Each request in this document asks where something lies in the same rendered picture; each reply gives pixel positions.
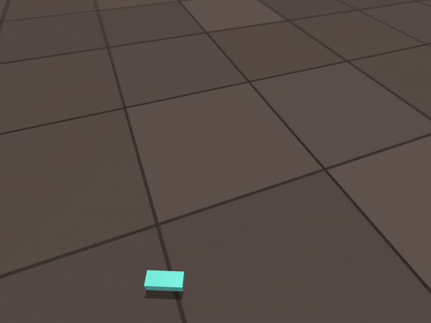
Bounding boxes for carton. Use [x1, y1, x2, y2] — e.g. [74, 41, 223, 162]
[144, 270, 185, 291]

